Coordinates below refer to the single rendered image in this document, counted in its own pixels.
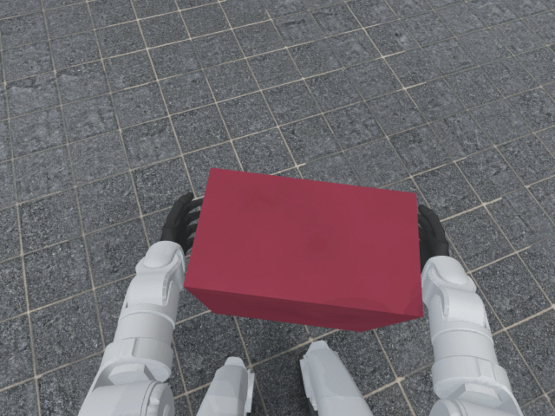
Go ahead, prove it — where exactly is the robot left forearm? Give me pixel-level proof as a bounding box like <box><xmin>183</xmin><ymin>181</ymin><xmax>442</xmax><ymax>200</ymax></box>
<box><xmin>78</xmin><ymin>241</ymin><xmax>186</xmax><ymax>416</ymax></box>

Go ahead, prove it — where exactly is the right robot thigh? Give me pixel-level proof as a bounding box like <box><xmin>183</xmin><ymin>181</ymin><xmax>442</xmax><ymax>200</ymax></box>
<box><xmin>300</xmin><ymin>348</ymin><xmax>374</xmax><ymax>416</ymax></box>

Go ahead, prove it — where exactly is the right robot upper arm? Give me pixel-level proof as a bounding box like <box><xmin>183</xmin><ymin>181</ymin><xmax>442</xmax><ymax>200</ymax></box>
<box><xmin>429</xmin><ymin>397</ymin><xmax>517</xmax><ymax>416</ymax></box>

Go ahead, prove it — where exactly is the robot right foot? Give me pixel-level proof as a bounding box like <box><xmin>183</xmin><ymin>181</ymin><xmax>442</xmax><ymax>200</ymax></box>
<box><xmin>298</xmin><ymin>350</ymin><xmax>318</xmax><ymax>416</ymax></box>

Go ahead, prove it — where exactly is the robot left hand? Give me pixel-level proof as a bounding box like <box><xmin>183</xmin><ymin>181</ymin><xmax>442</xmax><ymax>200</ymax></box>
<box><xmin>160</xmin><ymin>192</ymin><xmax>203</xmax><ymax>256</ymax></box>

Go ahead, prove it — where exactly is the robot right hand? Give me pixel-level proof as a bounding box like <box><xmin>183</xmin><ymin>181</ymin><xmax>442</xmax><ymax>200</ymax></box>
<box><xmin>417</xmin><ymin>205</ymin><xmax>450</xmax><ymax>273</ymax></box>

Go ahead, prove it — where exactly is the carton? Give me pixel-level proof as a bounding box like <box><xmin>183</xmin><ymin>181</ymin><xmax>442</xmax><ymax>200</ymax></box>
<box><xmin>183</xmin><ymin>168</ymin><xmax>423</xmax><ymax>332</ymax></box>

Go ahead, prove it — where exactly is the left robot upper arm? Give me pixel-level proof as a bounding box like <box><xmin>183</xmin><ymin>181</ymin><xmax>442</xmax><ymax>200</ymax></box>
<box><xmin>80</xmin><ymin>380</ymin><xmax>175</xmax><ymax>416</ymax></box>

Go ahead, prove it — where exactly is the robot right forearm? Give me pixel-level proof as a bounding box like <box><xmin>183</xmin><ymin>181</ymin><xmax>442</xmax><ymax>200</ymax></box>
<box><xmin>421</xmin><ymin>256</ymin><xmax>524</xmax><ymax>416</ymax></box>

